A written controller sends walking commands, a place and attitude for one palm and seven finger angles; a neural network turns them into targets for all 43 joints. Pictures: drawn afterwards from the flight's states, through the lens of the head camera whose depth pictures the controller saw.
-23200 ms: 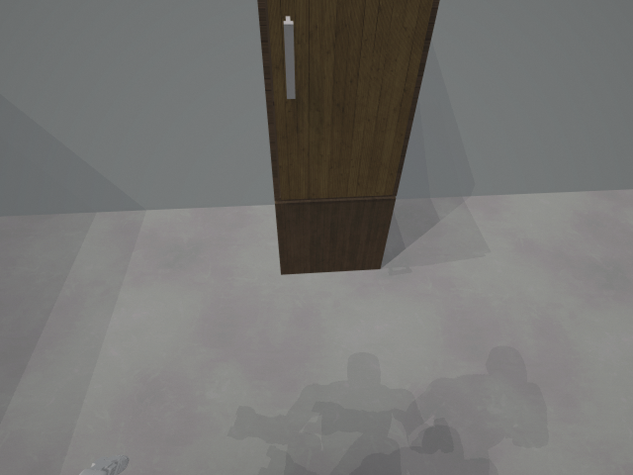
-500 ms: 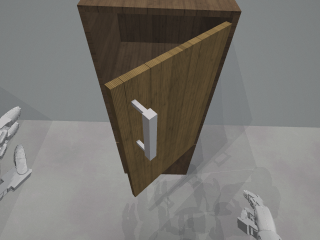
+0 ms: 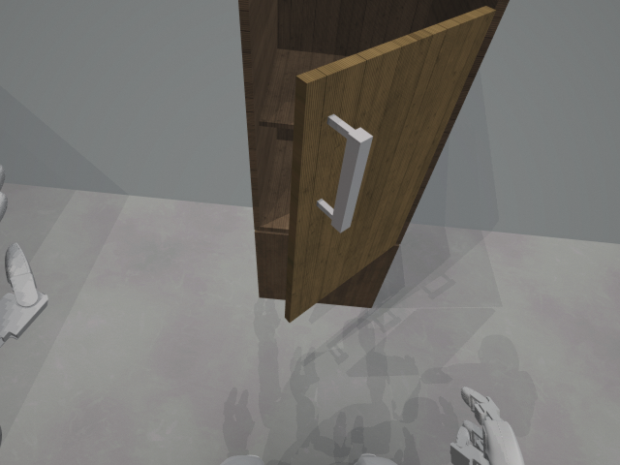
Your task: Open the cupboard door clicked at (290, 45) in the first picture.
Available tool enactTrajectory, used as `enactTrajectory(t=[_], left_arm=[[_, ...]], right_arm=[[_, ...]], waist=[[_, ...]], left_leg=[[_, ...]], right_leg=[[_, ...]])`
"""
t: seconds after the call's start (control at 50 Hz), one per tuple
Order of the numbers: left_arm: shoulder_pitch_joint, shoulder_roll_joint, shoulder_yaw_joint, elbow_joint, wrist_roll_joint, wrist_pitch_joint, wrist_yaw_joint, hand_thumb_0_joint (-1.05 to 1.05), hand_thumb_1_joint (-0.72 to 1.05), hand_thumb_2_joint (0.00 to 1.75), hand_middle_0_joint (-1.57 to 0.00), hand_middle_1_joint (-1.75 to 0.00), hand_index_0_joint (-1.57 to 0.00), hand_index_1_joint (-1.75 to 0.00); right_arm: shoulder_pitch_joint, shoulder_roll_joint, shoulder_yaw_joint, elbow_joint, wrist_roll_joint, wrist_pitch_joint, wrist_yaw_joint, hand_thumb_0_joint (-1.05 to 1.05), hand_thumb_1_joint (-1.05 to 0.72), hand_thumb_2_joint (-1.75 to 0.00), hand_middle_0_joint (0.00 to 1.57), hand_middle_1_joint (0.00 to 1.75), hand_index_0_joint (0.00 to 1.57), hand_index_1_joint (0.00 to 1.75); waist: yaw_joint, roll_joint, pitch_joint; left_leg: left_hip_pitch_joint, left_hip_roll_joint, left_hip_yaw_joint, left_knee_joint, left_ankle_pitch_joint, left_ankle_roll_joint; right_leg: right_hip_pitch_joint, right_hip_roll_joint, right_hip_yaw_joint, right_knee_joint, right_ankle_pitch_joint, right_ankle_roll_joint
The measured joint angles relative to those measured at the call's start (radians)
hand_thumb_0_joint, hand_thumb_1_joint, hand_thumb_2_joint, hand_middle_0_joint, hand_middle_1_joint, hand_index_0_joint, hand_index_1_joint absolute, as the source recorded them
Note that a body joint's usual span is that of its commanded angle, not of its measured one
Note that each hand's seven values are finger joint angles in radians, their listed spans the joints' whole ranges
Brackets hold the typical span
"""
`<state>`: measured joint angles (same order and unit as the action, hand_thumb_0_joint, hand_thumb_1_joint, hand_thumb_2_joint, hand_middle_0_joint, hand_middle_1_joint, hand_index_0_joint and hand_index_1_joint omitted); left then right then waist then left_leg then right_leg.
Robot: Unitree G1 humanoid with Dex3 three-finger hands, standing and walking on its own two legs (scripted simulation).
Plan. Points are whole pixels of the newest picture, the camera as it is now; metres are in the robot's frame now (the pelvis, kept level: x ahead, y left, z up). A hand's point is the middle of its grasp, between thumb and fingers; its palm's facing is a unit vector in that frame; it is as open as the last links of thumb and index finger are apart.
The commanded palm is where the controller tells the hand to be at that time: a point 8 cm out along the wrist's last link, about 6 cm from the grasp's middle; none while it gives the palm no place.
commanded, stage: stop stepping back and stand still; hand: left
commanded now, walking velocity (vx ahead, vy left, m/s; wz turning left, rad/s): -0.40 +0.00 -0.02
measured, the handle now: (338, 177) +0.45 +0.01 +0.12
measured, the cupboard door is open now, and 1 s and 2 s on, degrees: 44 44 44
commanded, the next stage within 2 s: let the arm hang, fingers relaxed in 0.86 s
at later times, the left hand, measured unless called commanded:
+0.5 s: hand out of the picture +0.09 +0.26 +0.17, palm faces +0.47 -0.80 -0.37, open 7.4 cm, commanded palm +0.04 +0.29 +0.19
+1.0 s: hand out of the picture +0.08 +0.28 +0.13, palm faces +0.35 -0.79 -0.50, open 7.4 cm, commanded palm none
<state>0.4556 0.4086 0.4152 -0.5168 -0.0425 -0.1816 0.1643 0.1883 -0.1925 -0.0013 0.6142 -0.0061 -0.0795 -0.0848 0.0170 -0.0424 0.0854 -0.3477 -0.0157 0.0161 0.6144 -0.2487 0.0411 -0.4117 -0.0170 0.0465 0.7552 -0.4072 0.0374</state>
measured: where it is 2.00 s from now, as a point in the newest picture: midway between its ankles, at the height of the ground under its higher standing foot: outside the picture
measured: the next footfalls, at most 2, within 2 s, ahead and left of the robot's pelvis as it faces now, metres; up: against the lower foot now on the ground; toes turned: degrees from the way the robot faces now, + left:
right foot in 0.28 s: -0.11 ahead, -0.08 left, +0.00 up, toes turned +2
left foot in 0.56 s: -0.08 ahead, +0.13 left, +0.00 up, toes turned -2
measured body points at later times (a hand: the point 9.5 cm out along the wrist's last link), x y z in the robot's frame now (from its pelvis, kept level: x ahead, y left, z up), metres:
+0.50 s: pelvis -0.11 +0.00 +0.01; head -0.14 +0.00 +0.46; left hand +0.05 +0.30 +0.19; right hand +0.01 -0.27 -0.08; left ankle -0.11 +0.12 -0.70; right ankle -0.16 -0.09 -0.73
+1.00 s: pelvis -0.13 +0.02 +0.00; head -0.12 +0.01 +0.45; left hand +0.05 +0.32 +0.16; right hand +0.02 -0.23 -0.10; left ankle -0.12 +0.13 -0.73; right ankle -0.12 -0.09 -0.73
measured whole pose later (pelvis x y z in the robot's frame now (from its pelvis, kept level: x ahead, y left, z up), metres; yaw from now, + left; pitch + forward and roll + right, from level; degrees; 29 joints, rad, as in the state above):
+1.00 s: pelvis -0.13 +0.02 +0.00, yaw -1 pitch +0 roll -1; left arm 0.49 0.38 0.34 -0.28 0.00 -0.21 0.11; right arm 0.22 -0.24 -0.01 0.71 0.00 -0.13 -0.02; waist 0.01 0.04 0.01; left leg -0.28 0.00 -0.02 0.58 -0.26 0.02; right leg -0.28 0.02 -0.07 0.55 -0.27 -0.03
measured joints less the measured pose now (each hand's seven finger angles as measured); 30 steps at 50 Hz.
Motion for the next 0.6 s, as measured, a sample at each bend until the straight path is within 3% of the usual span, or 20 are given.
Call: enactTrajectory(t=[0.06, 0.12, 0.18, 0.26, 0.28, 0.32, 0.38, 0.42, 0.46, 0.56, 0.6], left_arm=[[0.016, 0.021, 0.030, -0.031, -0.008, -0.009, 0.000, 0.02, 0.89, 0.90, -0.21, -0.30, -0.21, -0.30], [0.074, 0.032, 0.038, -0.100, -0.014, -0.012, -0.002, 0.02, 0.89, 0.90, -0.21, -0.30, -0.21, -0.30], [0.145, 0.042, 0.037, -0.137, -0.023, -0.012, -0.007, 0.02, 0.89, 0.90, -0.21, -0.30, -0.21, -0.30], [0.179, 0.067, 0.038, -0.092, -0.026, 0.008, -0.004, 0.02, 0.89, 0.90, -0.21, -0.30, -0.21, -0.30], [0.178, 0.074, 0.043, -0.074, -0.025, 0.012, -0.004, 0.02, 0.89, 0.90, -0.21, -0.30, -0.21, -0.30], [0.155, 0.042, 0.020, -0.029, -0.026, 0.019, -0.012, 0.02, 0.89, 0.90, -0.21, -0.30, -0.21, -0.30], [0.157, 0.004, -0.011, 0.017, -0.027, 0.026, -0.019, 0.02, 0.88, 0.90, -0.21, -0.30, -0.21, -0.30], [0.147, -0.017, -0.021, 0.054, -0.021, 0.020, -0.020, 0.02, 0.88, 0.90, -0.21, -0.30, -0.21, -0.30], [0.104, -0.033, -0.031, 0.100, -0.008, 0.010, -0.016, 0.02, 0.88, 0.90, -0.21, -0.30, -0.21, -0.30], [0.012, -0.062, -0.047, 0.126, 0.009, 0.002, 0.003, 0.02, 0.88, 0.90, -0.21, -0.30, -0.21, -0.30], [0.013, -0.051, -0.031, 0.100, 0.008, -0.001, 0.008, 0.02, 0.89, 0.90, -0.21, -0.30, -0.21, -0.30]], right_arm=[[-0.013, 0.024, -0.001, -0.012, -0.011, -0.034, 0.026, 0.01, -0.91, -0.90, 0.20, 0.30, 0.20, 0.30], [-0.014, 0.037, 0.000, -0.020, -0.003, -0.044, 0.051, 0.01, -0.91, -0.90, 0.21, 0.30, 0.20, 0.30], [-0.008, 0.042, 0.005, -0.026, 0.004, -0.040, 0.058, 0.01, -0.91, -0.90, 0.21, 0.30, 0.20, 0.30], [0.010, 0.046, 0.015, -0.030, 0.001, -0.025, 0.041, 0.01, -0.91, -0.90, 0.21, 0.30, 0.20, 0.30], [0.011, 0.046, 0.017, -0.032, 0.001, -0.020, 0.039, 0.01, -0.91, -0.90, 0.21, 0.30, 0.20, 0.30], [-0.001, 0.021, 0.014, -0.007, -0.001, -0.004, 0.036, 0.01, -0.91, -0.90, 0.21, 0.30, 0.20, 0.30], [0.035, -0.005, 0.010, 0.046, 0.004, 0.011, 0.033, 0.01, -0.91, -0.90, 0.21, 0.30, 0.20, 0.30], [0.074, -0.017, 0.006, 0.066, 0.006, 0.008, 0.024, 0.01, -0.91, -0.90, 0.21, 0.30, 0.20, 0.30], [0.106, -0.031, 0.000, 0.080, 0.005, -0.003, 0.008, 0.01, -0.91, -0.90, 0.21, 0.30, 0.20, 0.30], [0.131, -0.070, -0.023, 0.081, 0.000, -0.036, -0.017, 0.01, -0.91, -0.90, 0.21, 0.30, 0.20, 0.30], [0.105, -0.060, -0.027, 0.068, 0.002, -0.040, -0.014, 0.01, -0.91, -0.90, 0.20, 0.30, 0.20, 0.30]], waist=[[-0.023, 0.015, 0.011], [-0.027, 0.028, -0.006], [-0.028, 0.033, -0.041], [-0.035, 0.026, -0.089], [-0.031, 0.013, -0.097], [-0.019, 0.051, -0.087], [0.007, 0.054, -0.130], [0.012, 0.039, -0.165], [0.008, 0.029, -0.184], [-0.013, 0.029, -0.170], [-0.021, -0.004, -0.135]], left_leg=[[-0.005, 0.023, -0.012, -0.058, 0.057, 0.005], [-0.014, 0.045, -0.008, -0.119, 0.117, 0.002], [-0.028, 0.052, 0.006, -0.170, 0.166, -0.002], [-0.055, 0.027, 0.016, -0.222, 0.190, -0.017], [-0.075, 0.013, 0.028, -0.210, 0.165, -0.026], [-0.120, 0.021, 0.006, -0.092, 0.053, -0.042], [-0.150, -0.002, -0.019, 0.175, -0.007, -0.049], [-0.123, 0.000, -0.007, 0.240, -0.017, -0.045], [-0.062, 0.017, 0.010, 0.191, -0.043, -0.031], [0.128, 0.049, 0.028, -0.103, -0.055, 0.007], [0.134, 0.029, 0.047, -0.095, -0.046, -0.015]], right_leg=[[-0.034, 0.058, -0.009, 0.173, -0.079, -0.006], [-0.010, 0.079, -0.035, 0.196, -0.062, -0.001], [0.067, 0.074, -0.057, 0.099, -0.071, -0.004], [0.253, 0.060, -0.092, -0.213, -0.077, -0.038], [0.294, 0.050, -0.090, -0.300, -0.052, -0.054], [0.292, 0.067, -0.094, -0.334, 0.083, -0.085], [0.289, 0.061, -0.075, -0.340, 0.109, -0.091], [0.291, 0.050, -0.068, -0.348, 0.110, -0.086], [0.291, 0.041, -0.077, -0.346, 0.108, -0.084], [0.254, 0.036, -0.111, -0.257, 0.065, -0.071], [0.226, 0.012, -0.089, -0.183, 0.052, -0.058]])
